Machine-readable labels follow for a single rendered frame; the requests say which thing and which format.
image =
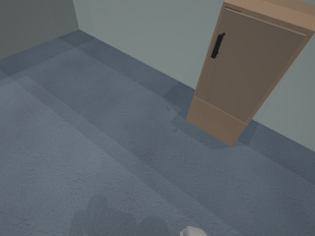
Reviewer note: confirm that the handle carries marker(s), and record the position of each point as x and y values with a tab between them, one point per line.
217	45

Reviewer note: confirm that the cupboard door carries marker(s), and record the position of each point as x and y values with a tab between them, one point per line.
252	54

